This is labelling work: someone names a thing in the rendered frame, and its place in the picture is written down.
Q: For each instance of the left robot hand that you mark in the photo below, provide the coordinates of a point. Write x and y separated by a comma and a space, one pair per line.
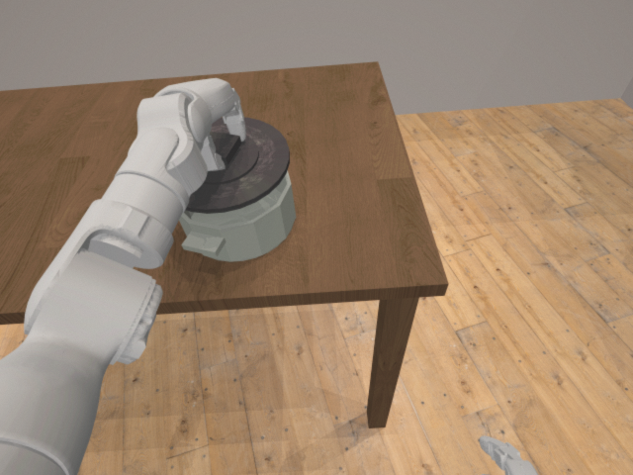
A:
223, 101

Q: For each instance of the lid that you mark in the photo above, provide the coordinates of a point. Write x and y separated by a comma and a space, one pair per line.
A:
257, 168

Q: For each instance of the left robot upper arm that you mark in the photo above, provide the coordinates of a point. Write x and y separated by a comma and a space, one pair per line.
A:
99, 312

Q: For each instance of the right robot hand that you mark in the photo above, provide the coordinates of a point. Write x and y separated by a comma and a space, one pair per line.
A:
506, 456

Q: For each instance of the knob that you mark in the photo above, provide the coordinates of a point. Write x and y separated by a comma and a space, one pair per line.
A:
226, 145

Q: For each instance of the left robot forearm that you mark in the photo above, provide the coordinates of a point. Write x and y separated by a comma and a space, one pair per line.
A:
133, 222

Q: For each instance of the table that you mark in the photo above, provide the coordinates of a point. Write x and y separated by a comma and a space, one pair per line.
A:
361, 231

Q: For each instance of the pot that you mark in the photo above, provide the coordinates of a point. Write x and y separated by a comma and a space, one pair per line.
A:
244, 233

